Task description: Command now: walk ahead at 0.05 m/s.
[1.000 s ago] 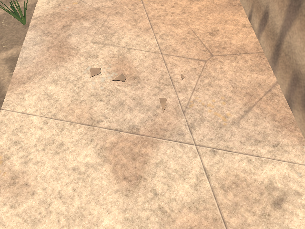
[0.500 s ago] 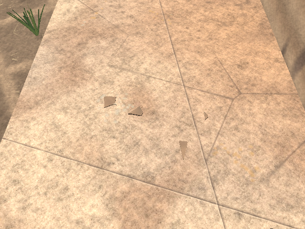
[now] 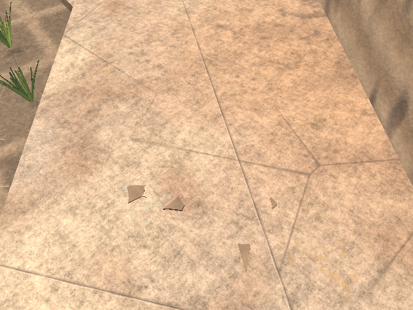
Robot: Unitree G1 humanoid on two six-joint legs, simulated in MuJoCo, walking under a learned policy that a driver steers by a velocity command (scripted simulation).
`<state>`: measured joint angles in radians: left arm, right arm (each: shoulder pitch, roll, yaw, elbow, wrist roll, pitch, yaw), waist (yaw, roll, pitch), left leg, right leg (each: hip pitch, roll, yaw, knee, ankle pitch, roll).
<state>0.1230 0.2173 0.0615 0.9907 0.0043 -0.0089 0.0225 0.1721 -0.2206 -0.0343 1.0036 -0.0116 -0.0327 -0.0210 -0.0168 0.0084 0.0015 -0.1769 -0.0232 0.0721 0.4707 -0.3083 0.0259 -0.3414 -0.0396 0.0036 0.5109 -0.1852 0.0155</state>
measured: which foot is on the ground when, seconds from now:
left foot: down 0.00-1.00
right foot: down 0.00-1.00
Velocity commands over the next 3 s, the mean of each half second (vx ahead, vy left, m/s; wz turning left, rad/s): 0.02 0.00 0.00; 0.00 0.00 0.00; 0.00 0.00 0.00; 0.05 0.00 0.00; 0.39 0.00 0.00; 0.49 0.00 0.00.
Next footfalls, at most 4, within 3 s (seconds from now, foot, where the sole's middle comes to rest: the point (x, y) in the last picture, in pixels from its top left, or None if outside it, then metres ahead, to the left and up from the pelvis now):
2.14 right None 0.15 -0.15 -0.77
2.64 left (194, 303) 0.53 0.08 -0.77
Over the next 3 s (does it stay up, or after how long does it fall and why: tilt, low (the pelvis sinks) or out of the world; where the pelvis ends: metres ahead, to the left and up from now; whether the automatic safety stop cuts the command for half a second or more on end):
stays up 0.53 0.00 0.01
